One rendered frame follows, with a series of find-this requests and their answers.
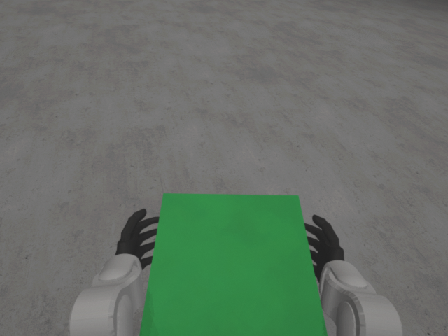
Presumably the right robot hand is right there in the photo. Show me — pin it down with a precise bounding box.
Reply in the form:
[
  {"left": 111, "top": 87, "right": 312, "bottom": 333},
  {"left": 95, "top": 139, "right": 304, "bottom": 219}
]
[{"left": 304, "top": 215, "right": 344, "bottom": 282}]

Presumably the carton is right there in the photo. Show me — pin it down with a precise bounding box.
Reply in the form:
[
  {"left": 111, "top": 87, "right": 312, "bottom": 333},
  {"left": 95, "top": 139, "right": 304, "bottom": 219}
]
[{"left": 139, "top": 193, "right": 328, "bottom": 336}]

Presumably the left robot hand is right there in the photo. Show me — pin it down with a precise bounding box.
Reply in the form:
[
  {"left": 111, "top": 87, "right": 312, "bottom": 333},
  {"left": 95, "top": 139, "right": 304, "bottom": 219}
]
[{"left": 115, "top": 209, "right": 159, "bottom": 270}]

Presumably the left robot forearm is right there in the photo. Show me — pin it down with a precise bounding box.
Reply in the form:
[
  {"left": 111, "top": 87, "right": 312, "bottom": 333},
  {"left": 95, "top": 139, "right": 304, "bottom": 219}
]
[{"left": 68, "top": 253, "right": 145, "bottom": 336}]

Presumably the right robot forearm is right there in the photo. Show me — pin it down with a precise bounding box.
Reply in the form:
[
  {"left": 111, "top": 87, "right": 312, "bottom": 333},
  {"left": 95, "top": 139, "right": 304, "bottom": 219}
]
[{"left": 319, "top": 260, "right": 403, "bottom": 336}]

